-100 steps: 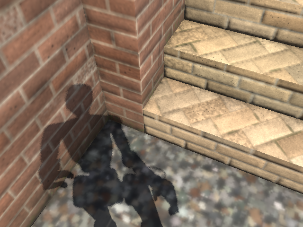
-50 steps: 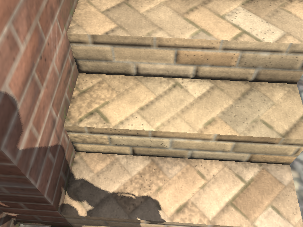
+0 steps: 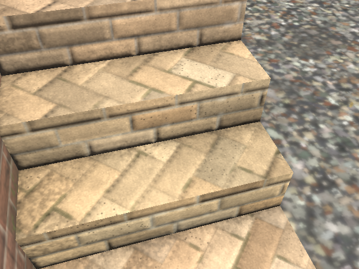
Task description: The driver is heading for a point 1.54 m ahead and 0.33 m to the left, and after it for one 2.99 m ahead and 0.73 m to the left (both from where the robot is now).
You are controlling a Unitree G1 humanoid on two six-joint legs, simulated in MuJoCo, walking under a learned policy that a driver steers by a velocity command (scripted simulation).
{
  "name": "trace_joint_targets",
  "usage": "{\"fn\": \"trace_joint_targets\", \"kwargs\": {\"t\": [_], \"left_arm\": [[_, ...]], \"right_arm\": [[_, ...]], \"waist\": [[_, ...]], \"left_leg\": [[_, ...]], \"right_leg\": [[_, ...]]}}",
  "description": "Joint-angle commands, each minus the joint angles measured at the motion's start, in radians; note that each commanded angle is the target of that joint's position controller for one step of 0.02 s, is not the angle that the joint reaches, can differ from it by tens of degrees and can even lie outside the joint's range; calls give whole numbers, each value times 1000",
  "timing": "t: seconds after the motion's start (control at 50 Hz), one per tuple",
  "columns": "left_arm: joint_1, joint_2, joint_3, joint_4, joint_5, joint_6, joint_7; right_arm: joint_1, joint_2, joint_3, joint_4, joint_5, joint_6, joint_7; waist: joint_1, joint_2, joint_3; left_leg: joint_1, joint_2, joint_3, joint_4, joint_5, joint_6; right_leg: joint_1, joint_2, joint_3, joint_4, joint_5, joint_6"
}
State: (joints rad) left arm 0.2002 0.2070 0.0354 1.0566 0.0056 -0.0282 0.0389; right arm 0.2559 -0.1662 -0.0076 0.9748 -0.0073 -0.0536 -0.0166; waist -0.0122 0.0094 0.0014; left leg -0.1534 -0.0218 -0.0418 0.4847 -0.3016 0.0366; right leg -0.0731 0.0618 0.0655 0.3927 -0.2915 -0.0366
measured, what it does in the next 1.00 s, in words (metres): walks ahead: right foot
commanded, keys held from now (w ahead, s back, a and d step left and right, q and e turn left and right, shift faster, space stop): w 1.00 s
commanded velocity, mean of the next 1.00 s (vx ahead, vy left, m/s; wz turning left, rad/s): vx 0.46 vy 0.00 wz -0.01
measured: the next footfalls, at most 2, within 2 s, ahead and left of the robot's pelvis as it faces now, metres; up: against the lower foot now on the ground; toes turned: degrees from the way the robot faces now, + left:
right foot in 0.44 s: +0.19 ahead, -0.10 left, +0.00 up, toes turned +0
left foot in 1.08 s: +0.44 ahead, +0.14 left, +0.20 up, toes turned +7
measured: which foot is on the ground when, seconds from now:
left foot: down 0.00-0.44, up 0.46-1.00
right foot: down 0.00-0.14, up 0.16-0.42, down 0.44-1.00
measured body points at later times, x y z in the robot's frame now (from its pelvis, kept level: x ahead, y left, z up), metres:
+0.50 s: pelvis +0.09 -0.03 -0.01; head +0.10 -0.04 +0.44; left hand +0.20 +0.21 -0.14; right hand +0.12 -0.26 -0.16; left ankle -0.01 +0.09 -0.69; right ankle +0.15 -0.10 -0.74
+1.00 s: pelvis +0.24 +0.01 +0.01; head +0.28 +0.01 +0.46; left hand +0.12 +0.23 -0.13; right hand +0.50 -0.15 -0.06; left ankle +0.33 +0.12 -0.43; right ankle +0.14 -0.10 -0.74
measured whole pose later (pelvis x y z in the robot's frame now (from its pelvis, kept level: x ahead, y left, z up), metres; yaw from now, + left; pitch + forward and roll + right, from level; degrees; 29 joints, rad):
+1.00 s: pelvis +0.24 +0.01 +0.01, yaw +2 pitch +4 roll +1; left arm 0.49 0.20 -0.02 1.14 0.00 -0.09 0.04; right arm -0.03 -0.11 0.07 0.58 -0.03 0.04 -0.05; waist 0.05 -0.02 0.01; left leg -1.29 0.08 0.06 2.03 -0.60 0.09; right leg -0.01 -0.01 -0.04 0.18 -0.24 -0.03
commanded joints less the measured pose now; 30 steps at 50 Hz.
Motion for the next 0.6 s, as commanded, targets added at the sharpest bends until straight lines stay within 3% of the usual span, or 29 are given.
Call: {"fn": "trace_joint_targets", "kwargs": {"t": [0.02, 0.06, 0.1, 0.12, 0.14, 0.16, 0.18, 0.22, 0.24, 0.28, 0.3, 0.32, 0.36, 0.38, 0.4, 0.42, 0.44, 0.46, 0.48, 0.5, 0.52, 0.56, 0.6], "left_arm": [[62, 163, 40, -13, -4, -16, -1], [28, 146, 38, -32, -2, -26, -11], [-49, 120, 32, -64, -11, -39, -10], [-63, 90, 24, -83, -10, -48, -11], [-59, 85, 21, -89, -4, -50, -9], [-69, 87, 18, -94, 4, -49, -7], [-103, 97, 20, -102, 7, -43, -6], [-118, 88, 18, -107, 14, -40, -16], [-117, 63, 12, -114, 14, -44, -20], [-101, 43, 4, -113, 18, -42, -31], [-65, 35, 4, -112, 18, -39, -38], [-95, 32, 0, -123, 18, -36, -37], [-96, 22, -7, -143, 23, -35, -31], [-21, 19, -4, -117, 24, -31, -20], [93, 43, 8, -73, 25, -30, -9], [159, 71, 19, -54, 27, -34, -4], [239, 132, 34, -40, 38, -40, 0], [250, 217, 44, -48, 24, -33, -9], [221, 211, 48, -48, 5, -23, -21], [139, 143, 36, -71, -3, -17, -33], [67, 111, 25, -87, -2, -17, -40], [58, 83, 11, -91, 10, -32, -37], [111, 90, 9, -73, 21, -41, -37]], "right_arm": [[-42, -58, -14, -64, -8, -27, 3], [2, -47, -13, -49, -3, -37, 5], [57, -82, -24, -25, -4, -44, -2], [83, -128, -36, -9, -4, -44, -5], [134, -171, -50, 6, -5, -39, -6], [184, -175, -53, 23, -11, -35, -3], [184, -152, -47, 20, -22, -33, -3], [155, -150, -46, 18, -27, -32, -7], [129, -150, -44, 21, -25, -36, -11], [88, -142, -39, 17, -11, -43, -11], [66, -139, -33, 8, -13, -47, -14], [48, -142, -32, 9, 1, -51, -9], [28, -120, -15, 6, 12, -59, -5], [16, -128, -14, 4, 13, -57, -7], [24, -136, -15, 2, 20, -54, -9], [24, -136, -11, -2, 23, -54, -5], [4, -119, -2, -31, 27, -54, 0], [46, -45, 11, -60, 24, -36, -5], [143, -77, 2, -22, 5, -8, -17], [137, -103, -9, -8, -27, 4, -16], [111, -97, -13, -21, -41, 1, -6], [93, -93, -19, -33, -41, 1, 10], [92, -61, -14, -38, -44, 6, 17]], "waist": [[22, -171, 138], [-12, -137, 122], [-52, -37, 104], [-49, 71, 76], [-61, 170, 44], [-79, 203, 43], [-82, 178, 53], [-58, 84, 50], [-31, 82, 71], [-8, 106, 59], [9, 119, 43], [13, 133, 48], [35, 138, 43], [73, 131, 8], [101, 89, -29], [128, 25, -43], [152, -82, -44], [96, -274, -84], [67, -244, -95], [29, -118, 17], [-1, -90, 88], [-29, -32, 101], [-24, -21, 42]], "left_leg": [[-202, 8, 29, 47, -49, 21], [-119, 16, 27, 7, -34, 36], [24, 31, -33, -100, 69, 46], [114, 85, -125, -160, 155, 71], [238, 172, -245, -218, 262, 118], [340, 266, -339, -256, 370, 175], [378, 332, -373, -261, 476, 219], [357, 321, -303, -284, 452, 224], [293, 289, -250, -301, 481, 207], [208, 229, -160, -310, 477, 178], [132, 206, -121, -311, 507, 162], [94, 204, -104, -312, 483, 159], [6, 220, -99, -270, 604, 146], [-13, 208, -82, -192, 674, 137], [-46, 180, -52, -67, 742, 131], [-93, 141, -26, 77, 702, 113], [-236, 76, 1, 287, 459, 80], [-341, -34, 69, 547, -168, 39], [-336, -6, 18, 757, -236, 41], [-379, 42, 3, 878, -166, 37], [-412, 64, 3, 918, -117, 30], [-406, 86, 18, 932, -23, 14], [-440, 71, 47, 1015, 19, 9]], "right_leg": [[-6, -250, 318, -206, -77, -195], [-45, -239, 288, -172, 26, -197], [-106, -137, 138, -36, 313, -137], [-152, -64, 46, 67, 350, -95], [-262, -20, -9, 167, 231, -63], [-395, 4, -49, 240, 15, -49], [-490, -8, -62, 340, -176, -40], [-522, -50, -56, 424, -187, -22], [-497, -55, -66, 403, -125, -17], [-419, -43, -101, 350, -34, -6], [-329, -35, -104, 307, -14, -3], [-288, -35, -123, 257, 30, -5], [-160, -40, -124, 164, 114, -8], [-74, -23, -141, 132, 147, -17], [23, 3, -162, 132, 154, -17], [89, -11, -142, 71, 153, -18], [179, -146, 46, -24, 190, -39], [184, -368, 353, -176, 267, -119], [57, -424, 476, -232, -33, -228], [-62, -379, 432, -267, -310, -242], [-158, -328, 365, -292, -364, -221], [-218, -265, 245, -289, -171, -194], [-172, -246, 184, -243, 2, -201]]}}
